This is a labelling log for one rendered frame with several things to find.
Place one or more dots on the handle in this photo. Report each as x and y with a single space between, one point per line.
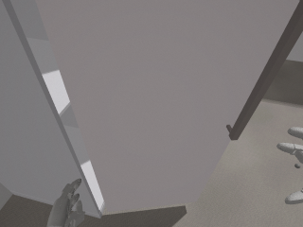
282 50

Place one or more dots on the robot right hand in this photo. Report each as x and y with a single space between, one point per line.
297 151

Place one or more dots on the robot left hand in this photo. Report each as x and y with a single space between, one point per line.
62 207

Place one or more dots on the fridge door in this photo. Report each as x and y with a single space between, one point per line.
153 84

